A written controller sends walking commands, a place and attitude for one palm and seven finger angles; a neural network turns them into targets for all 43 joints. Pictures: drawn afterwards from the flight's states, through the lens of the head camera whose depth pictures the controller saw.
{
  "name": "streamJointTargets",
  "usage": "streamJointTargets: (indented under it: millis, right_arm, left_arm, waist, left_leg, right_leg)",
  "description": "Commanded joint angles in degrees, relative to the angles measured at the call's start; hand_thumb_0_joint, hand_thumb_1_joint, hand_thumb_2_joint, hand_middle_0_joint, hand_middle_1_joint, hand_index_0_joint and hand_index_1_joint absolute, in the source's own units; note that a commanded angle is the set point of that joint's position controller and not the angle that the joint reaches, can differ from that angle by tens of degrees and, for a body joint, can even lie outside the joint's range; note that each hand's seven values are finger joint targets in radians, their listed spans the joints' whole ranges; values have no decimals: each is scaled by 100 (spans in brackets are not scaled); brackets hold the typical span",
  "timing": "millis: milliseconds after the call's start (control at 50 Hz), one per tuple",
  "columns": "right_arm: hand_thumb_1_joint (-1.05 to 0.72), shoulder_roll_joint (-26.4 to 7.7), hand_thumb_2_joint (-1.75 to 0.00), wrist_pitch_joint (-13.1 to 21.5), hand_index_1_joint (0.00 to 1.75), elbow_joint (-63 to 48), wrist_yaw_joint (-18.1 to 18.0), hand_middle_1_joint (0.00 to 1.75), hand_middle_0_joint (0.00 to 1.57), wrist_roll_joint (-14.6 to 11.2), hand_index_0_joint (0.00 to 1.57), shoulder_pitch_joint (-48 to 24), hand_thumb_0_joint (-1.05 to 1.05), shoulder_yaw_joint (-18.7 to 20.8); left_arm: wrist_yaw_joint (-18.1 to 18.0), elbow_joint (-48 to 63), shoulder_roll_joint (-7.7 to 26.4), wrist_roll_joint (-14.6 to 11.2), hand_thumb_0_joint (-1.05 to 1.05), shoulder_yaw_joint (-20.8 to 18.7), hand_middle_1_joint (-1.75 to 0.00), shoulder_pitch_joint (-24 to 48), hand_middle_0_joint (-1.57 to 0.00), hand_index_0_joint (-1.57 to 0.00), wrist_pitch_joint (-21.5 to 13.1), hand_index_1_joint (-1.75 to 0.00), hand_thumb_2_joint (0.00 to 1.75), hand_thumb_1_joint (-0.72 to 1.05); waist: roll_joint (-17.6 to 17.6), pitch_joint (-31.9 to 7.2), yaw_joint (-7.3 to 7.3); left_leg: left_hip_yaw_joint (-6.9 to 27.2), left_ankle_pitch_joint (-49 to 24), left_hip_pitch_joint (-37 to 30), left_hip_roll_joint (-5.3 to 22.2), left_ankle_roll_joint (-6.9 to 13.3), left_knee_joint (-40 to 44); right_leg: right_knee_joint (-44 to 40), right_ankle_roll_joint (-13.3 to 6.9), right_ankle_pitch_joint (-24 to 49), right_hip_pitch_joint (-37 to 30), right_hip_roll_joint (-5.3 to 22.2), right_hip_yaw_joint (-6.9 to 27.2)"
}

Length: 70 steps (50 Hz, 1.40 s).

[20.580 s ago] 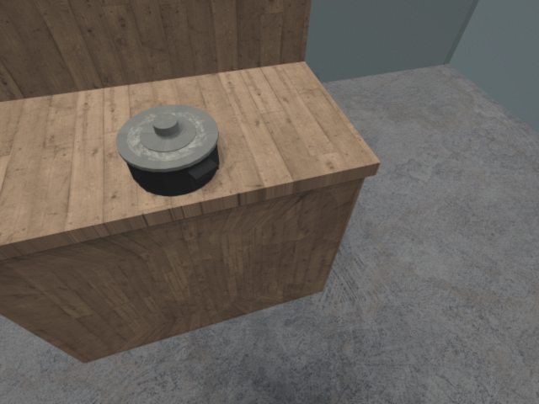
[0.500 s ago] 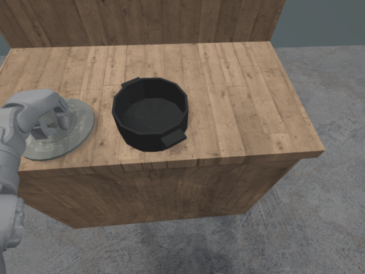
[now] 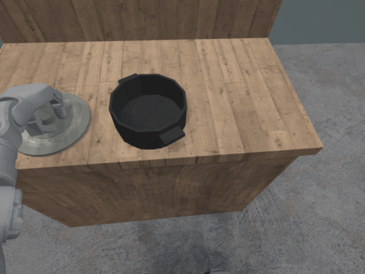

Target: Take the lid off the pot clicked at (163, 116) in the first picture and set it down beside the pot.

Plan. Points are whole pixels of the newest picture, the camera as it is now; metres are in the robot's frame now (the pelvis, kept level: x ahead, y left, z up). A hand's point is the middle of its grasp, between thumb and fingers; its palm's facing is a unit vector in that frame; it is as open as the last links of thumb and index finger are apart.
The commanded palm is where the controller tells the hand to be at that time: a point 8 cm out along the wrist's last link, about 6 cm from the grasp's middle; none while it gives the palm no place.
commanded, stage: open the fingers wide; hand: left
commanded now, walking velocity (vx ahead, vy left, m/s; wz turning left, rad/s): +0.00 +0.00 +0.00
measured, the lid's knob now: (45, 115) +0.48 +0.31 +0.03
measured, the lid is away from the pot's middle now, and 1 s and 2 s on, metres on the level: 0.25 0.25 0.25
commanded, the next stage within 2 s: raise the empty hand in 0.44 s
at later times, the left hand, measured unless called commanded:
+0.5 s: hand (36, 120) +0.45 +0.31 +0.06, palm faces -0.44 -0.09 -0.89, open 11.0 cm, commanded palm +0.46 +0.30 +0.12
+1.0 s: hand (26, 104) +0.45 +0.30 +0.10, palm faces -0.38 -0.09 -0.92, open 11.0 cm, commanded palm +0.45 +0.30 +0.17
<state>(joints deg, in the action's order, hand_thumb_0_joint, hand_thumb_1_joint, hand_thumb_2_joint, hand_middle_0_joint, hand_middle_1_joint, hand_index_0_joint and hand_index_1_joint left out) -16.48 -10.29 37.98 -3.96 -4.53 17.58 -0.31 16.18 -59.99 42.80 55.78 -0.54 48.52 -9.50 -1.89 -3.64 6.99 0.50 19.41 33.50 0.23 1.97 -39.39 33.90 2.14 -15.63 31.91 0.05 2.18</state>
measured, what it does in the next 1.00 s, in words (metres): stands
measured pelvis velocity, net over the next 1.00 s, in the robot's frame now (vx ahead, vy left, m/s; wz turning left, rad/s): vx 0.01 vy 0.01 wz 0.01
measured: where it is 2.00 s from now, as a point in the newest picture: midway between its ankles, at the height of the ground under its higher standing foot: outside the picture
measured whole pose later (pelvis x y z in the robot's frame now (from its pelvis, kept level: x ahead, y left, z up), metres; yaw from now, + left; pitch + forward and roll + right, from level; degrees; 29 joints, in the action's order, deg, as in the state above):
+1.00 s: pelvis +0.01 +0.01 +0.01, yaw +1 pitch +11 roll -2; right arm -16.0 -11.9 36.9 -2.2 -4.9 16.5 -0.2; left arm 19.0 -53.7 42.2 53.5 1.6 48.6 -5.8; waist -2.7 -3.2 5.8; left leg 0.8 18.4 27.6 -0.7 2.7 -35.3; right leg 29.1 2.2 -14.6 25.4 1.0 1.8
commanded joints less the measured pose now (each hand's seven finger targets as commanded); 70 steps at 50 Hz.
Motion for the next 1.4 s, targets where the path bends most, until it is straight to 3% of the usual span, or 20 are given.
streamJointTargets:
  millis: [0,120,260,340,400,520,600,640,720,760,820,900,960,1020,1040,1100,1140,1220,1300,1380]
  right_arm:
    - [-90,-999,-90,66,30,-379,-79,30,20,23,20,552,0,370]
    - [-90,-971,-90,26,30,-418,-68,30,20,46,20,567,0,384]
    - [-90,-993,-90,-52,30,-387,-14,30,20,25,20,522,0,390]
    - [-90,-932,-90,-43,30,-424,-29,30,20,59,20,556,0,416]
    - [-90,-991,-90,-81,30,-384,28,30,20,37,20,523,0,390]
    - [-90,-948,-90,-96,30,-435,31,30,20,67,20,477,0,411]
    - [-90,-964,-90,-90,30,-408,37,30,20,34,20,440,0,388]
    - [-90,-888,-90,-66,30,-483,55,30,20,49,20,370,0,397]
    - [-90,-932,-90,-81,30,-504,94,30,20,24,20,306,0,364]
    - [-90,-918,-90,-69,30,-513,99,30,20,6,20,270,0,367]
    - [-90,-912,-90,-56,30,-612,79,30,20,18,20,235,0,358]
    - [-90,-922,-90,-43,30,-610,79,30,20,-14,20,193,0,349]
    - [-90,-879,-90,-56,30,-643,92,30,20,-20,20,123,0,347]
    - [-90,-922,-90,-66,30,-651,62,30,20,-9,20,122,0,329]
    - [-90,-871,-90,-49,30,-650,56,30,20,-13,20,68,0,320]
    - [-90,-943,-90,-17,30,-603,51,30,20,-18,20,118,0,309]
    - [-90,-911,-90,-9,30,-591,49,30,20,-40,20,70,0,301]
    - [-90,-910,-90,38,30,-654,51,30,20,-7,20,100,0,333]
    - [-90,-968,-90,35,30,-568,62,30,20,-44,20,85,0,298]
    - [-90,-926,-90,39,30,-678,71,30,20,-37,20,12,0,305]
  left_arm:
    - [-200,1004,1852,-15,0,-364,-86,2477,-43,-46,36,-87,74,7]
    - [-130,1375,2123,-82,0,-613,-82,2479,-37,-37,-28,-82,69,-3]
    - [-93,1117,1812,-117,0,-389,-82,2287,-37,-37,-18,-82,70,-4]
    - [-140,1534,2005,-91,0,-627,-82,2326,-37,-37,-99,-82,69,-4]
    - [-122,985,1733,-174,0,-422,-82,2049,-37,-37,-29,-82,70,-4]
    - [-197,1734,1922,-141,0,-532,-82,2606,-37,-37,-47,-82,71,-4]
    - [-250,1465,1895,-145,0,-525,-82,2510,-37,-37,57,-82,71,-4]
    - [-276,1799,1714,-103,0,-382,-82,2663,-37,-37,110,-82,71,-4]
    - [-223,1489,1831,-170,0,-474,-82,2430,-37,-37,238,-82,71,-4]
    - [-149,1447,1519,-198,0,-220,-82,2462,-37,-37,309,-82,71,-4]
    - [-66,1916,1964,-172,0,-501,-82,2716,-37,-37,266,-82,71,-4]
    - [81,1491,1723,-272,0,-363,-82,2363,-37,-37,295,-82,71,-4]
    - [163,1838,1456,-278,0,-110,-82,2627,-37,-37,311,-82,71,-4]
    - [170,1914,2031,-268,0,-507,-82,2774,-37,-37,282,-82,71,-4]
    - [195,1934,1701,-257,0,-240,-82,2879,-37,-37,305,-82,71,-4]
    - [219,1579,1907,-284,0,-385,-82,2719,-37,-37,353,-82,71,-4]
    - [283,1601,1595,-284,0,-77,-82,2965,-37,-37,420,-82,71,-4]
    - [316,2204,1974,-266,0,-357,-82,3310,-37,-37,376,-82,71,-4]
    - [420,1391,1821,-306,0,-227,-82,2927,-37,-37,493,-82,71,-4]
    - [447,2053,2062,-230,0,-376,-82,3297,-37,-37,511,-82,71,-4]
  waist:
    - [-583,-2341,-24]
    - [-783,-2690,-71]
    - [-488,-2151,-21]
    - [-876,-2718,-78]
    - [-395,-2131,-60]
    - [-807,-2645,-67]
    - [-549,-2408,-72]
    - [-916,-2617,-79]
    - [-576,-2374,-123]
    - [-430,-2193,-77]
    - [-660,-2550,-141]
    - [-358,-2059,-111]
    - [-568,-2088,-87]
    - [-519,-2264,-144]
    - [-632,-2195,-103]
    - [-333,-1969,-134]
    - [-363,-1857,-84]
    - [-649,-2427,-138]
    - [-280,-1795,-127]
    - [-587,-2255,-167]
  left_leg:
    - [-97,-2323,-1851,-172,233,274]
    - [-74,-2739,-2090,-181,249,228]
    - [-94,-2410,-1827,-162,247,286]
    - [16,-3188,-2371,-147,223,197]
    - [-54,-2764,-1878,-145,228,257]
    - [33,-3098,-2393,-126,211,265]
    - [35,-2995,-2254,-123,208,324]
    - [73,-3182,-2556,-141,178,342]
    - [43,-2886,-2264,-154,198,444]
    - [14,-2720,-2221,-151,224,492]
    - [78,-2968,-2451,-172,230,549]
    - [35,-2808,-2282,-169,248,619]
    - [85,-2806,-2521,-157,235,698]
    - [52,-2702,-2446,-187,257,769]
    - [53,-2673,-2487,-192,246,791]
    - [23,-2415,-2295,-193,258,863]
    - [13,-2162,-2288,-194,260,930]
    - [97,-2792,-2781,-187,257,898]
    - [-8,-2440,-2298,-199,248,969]
    - [54,-2898,-2641,-199,252,976]
  right_leg:
    - [-223,-491,1525,-456,-346,-527]
    - [-219,-483,1805,-673,-355,-503]
    - [-287,-481,1566,-443,-370,-547]
    - [-224,-491,1798,-531,-377,-551]
    - [-267,-491,1689,-433,-361,-562]
    - [-257,-488,1771,-523,-364,-539]
    - [-313,-488,1756,-560,-344,-548]
    - [-320,-494,1770,-571,-353,-560]
    - [-383,-486,1793,-805,-325,-549]
    - [-449,-476,1742,-767,-325,-567]
    - [-468,-489,1902,-1075,-305,-538]
    - [-597,-474,1822,-1009,-283,-551]
    - [-649,-475,1674,-937,-304,-582]
    - [-675,-479,1815,-1269,-276,-532]
    - [-699,-477,1769,-1182,-276,-551]
    - [-762,-490,1741,-1274,-264,-550]
    - [-809,-473,1588,-1197,-272,-562]
    - [-804,-480,1883,-1449,-278,-528]
    - [-866,-477,1874,-1408,-244,-547]
    - [-857,-474,2147,-1669,-255,-539]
